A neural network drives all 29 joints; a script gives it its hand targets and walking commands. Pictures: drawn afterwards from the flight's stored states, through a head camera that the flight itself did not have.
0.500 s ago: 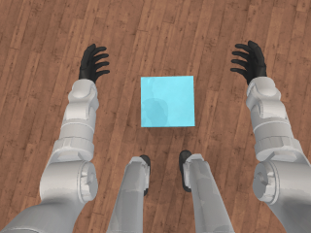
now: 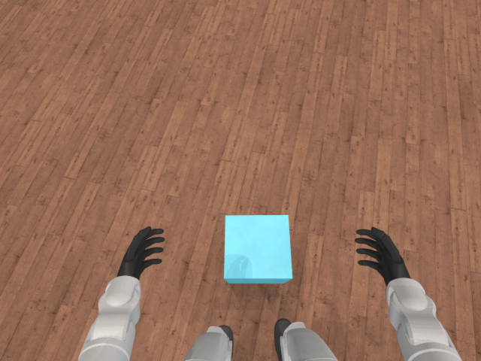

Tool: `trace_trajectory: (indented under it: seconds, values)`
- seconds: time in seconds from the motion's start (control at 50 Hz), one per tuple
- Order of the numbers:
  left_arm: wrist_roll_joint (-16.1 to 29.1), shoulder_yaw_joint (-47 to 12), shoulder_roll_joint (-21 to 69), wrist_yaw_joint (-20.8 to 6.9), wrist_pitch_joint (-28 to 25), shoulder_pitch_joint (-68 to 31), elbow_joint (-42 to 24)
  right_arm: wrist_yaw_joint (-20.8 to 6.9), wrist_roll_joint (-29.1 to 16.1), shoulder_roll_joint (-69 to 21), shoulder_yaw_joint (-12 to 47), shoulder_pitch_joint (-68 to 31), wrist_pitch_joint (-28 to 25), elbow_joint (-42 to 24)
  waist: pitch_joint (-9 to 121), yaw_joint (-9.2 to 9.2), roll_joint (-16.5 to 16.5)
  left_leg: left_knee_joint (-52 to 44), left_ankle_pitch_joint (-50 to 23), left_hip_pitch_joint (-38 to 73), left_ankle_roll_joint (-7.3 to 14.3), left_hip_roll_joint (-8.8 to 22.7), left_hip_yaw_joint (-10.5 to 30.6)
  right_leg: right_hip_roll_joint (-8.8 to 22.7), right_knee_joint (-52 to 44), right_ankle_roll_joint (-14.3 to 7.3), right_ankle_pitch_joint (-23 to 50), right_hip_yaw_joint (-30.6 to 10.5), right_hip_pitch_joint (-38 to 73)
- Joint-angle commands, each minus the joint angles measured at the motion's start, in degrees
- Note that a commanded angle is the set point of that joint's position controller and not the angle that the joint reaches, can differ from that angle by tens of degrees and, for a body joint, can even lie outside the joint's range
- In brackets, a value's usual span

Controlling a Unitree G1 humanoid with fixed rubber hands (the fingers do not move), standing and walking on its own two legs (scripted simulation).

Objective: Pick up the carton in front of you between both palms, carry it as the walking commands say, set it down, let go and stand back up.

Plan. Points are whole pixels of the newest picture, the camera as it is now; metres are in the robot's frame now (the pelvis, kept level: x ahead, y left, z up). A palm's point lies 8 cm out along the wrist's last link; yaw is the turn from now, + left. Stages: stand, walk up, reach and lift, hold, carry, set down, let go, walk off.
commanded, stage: let go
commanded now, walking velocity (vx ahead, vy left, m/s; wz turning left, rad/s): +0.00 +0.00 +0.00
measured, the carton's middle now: (256, 251) +0.37 -0.01 -0.62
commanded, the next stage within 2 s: stand in 0.64 s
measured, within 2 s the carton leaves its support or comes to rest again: neither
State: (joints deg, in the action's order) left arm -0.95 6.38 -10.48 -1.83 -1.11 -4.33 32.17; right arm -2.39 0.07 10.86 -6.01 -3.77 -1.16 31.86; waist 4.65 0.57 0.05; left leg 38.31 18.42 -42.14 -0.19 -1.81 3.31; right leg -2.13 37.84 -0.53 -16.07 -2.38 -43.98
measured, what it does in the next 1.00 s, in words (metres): stands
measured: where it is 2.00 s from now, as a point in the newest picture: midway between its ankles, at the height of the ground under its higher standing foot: outside the picture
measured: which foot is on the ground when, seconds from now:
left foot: down 0.00-1.00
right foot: down 0.00-1.00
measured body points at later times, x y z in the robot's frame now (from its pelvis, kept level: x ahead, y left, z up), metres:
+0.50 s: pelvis +0.01 +0.01 +0.03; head +0.01 +0.01 +0.48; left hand +0.18 +0.24 -0.05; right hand +0.18 -0.23 -0.05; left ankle -0.02 +0.12 -0.71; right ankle +0.00 -0.11 -0.71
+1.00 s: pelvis +0.02 +0.01 +0.02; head +0.02 +0.00 +0.47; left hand +0.15 +0.30 -0.07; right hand +0.16 -0.29 -0.07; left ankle -0.02 +0.12 -0.71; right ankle +0.00 -0.11 -0.71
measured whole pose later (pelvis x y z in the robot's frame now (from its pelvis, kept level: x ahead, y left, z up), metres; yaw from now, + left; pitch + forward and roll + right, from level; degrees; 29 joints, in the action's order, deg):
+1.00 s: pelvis +0.02 +0.01 +0.02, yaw +0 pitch -1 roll +0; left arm -2.2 2.3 -19.1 1.2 0.7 10.7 42.6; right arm 1.1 2.1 19.4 -2.4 10.8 0.9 41.0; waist -0.6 -0.2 -0.6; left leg 28.0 18.1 -9.2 0.4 -1.5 3.1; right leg -1.5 27.8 -0.4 -16.2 -1.8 -10.9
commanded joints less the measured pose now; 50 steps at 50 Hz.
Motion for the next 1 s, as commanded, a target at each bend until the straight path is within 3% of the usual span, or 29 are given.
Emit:
trace_trajectory:
  seconds: [0.0, 0.12, 0.32, 0.4, 0.6, 0.62, 0.64, 0.66, 0.72, 0.82, 0.98]
  values:
    - [0.35, 0.44, -5.09, -0.20, -1.66, 5.97, -6.70, 0.04, -0.37, 5.17, -0.28, 5.95, -1.71, -6.93, 22.16, -0.15, -0.05, -6.41, -24.69, 16.55, -1.13, -0.42, -1.21, 0.51, -4.25, 1.44, 30.51, -0.38, 29.39]
    - [1.19, -1.37, -5.76, -0.75, -0.97, 13.68, -10.31, -0.58, -0.41, 5.82, 0.98, 13.70, -1.00, -10.35, 9.49, -0.60, -1.12, -13.94, -22.72, 28.52, -0.95, 0.05, -1.12, -0.16, -12.56, 1.38, 22.29, 0.95, 34.73]
    - [1.04, -2.85, -6.56, -2.49, 5.80, 14.16, -12.52, -1.95, 0.34, 6.99, 1.98, 13.74, 6.00, -12.48, -7.78, -0.45, -0.84, -19.37, -7.25, 30.01, -0.39, 0.73, -2.23, -0.32, -16.66, 1.19, 7.19, 2.42, 40.21]
    - [0.66, -2.64, -6.68, -2.61, 7.93, 13.80, -12.74, -2.13, 0.99, 7.04, 1.54, 13.76, 8.30, -12.52, -9.88, -0.33, -0.61, -19.22, -6.31, 30.32, -0.14, 0.83, -2.37, -0.45, -16.06, 1.19, 6.82, 2.57, 41.79]
    - [-0.45, -1.96, -6.60, -2.54, 9.12, 13.86, -13.86, -2.00, 1.42, 6.56, 1.59, 13.62, 9.47, -14.17, -8.46, -0.63, -0.75, -17.25, -11.79, 33.94, -0.27, 0.05, -2.35, -0.42, -15.18, 1.07, 11.80, 1.87, 43.31]
    - [0.94, -2.09, -7.12, -1.47, 7.44, 17.32, -10.36, -0.46, 2.31, 8.53, 1.19, 11.27, 12.53, -17.15, -5.38, -0.25, 1.53, -15.39, -14.98, 35.92, -0.07, -0.06, -2.16, -1.94, -13.55, 1.70, 11.05, 2.55, 42.77]
    - [-0.69, -0.62, -14.14, 1.46, 5.42, 13.73, -4.58, 2.43, 1.48, 13.62, 0.46, 11.95, 8.08, -6.58, -5.98, -1.85, 0.50, -13.26, -12.03, 27.88, -1.34, 2.80, -0.75, 3.34, -13.55, 1.72, 11.03, 0.44, 36.00]
    - [-1.36, -0.55, -14.95, 2.52, 4.36, 15.06, -3.87, 3.43, 1.58, 13.43, 0.33, 13.99, 6.05, -5.32, -5.39, -1.02, 0.23, -13.14, -10.28, 30.12, -1.07, 2.91, -0.40, 4.02, -13.85, 1.25, 9.40, -1.08, 34.72]
    - [-1.64, -1.33, -13.13, 2.93, 2.83, 13.16, -1.55, 3.51, 2.24, 12.17, 1.28, 13.13, 3.42, -2.52, -5.34, -0.67, -0.96, -13.90, -5.40, 30.01, -0.62, 3.64, 1.18, 4.37, -14.64, 0.90, 2.76, -2.78, 31.56]
    - [-1.36, -1.94, -14.11, 2.75, 1.69, 13.04, 2.49, 3.37, 2.10, 14.03, 1.48, 12.28, 1.94, 1.25, -1.75, -0.79, -0.61, -13.11, -13.79, 31.59, -0.19, 4.63, 2.24, 4.89, -12.93, 0.45, 11.59, -2.63, 33.59]
    - [-1.18, -2.42, -16.67, 3.30, 0.73, 12.86, 7.74, 3.81, 1.98, 16.52, 1.87, 12.74, 0.93, 6.31, -1.99, -0.59, -0.36, -14.01, -17.81, 33.24, 0.43, 5.60, 3.68, 5.83, -13.56, 0.00, 14.88, -3.28, 35.09]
